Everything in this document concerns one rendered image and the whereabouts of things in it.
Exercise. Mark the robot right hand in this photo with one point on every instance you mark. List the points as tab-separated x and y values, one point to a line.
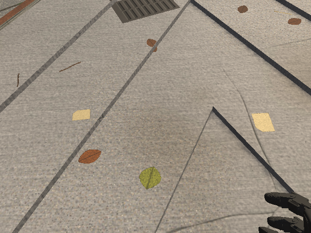
297	204

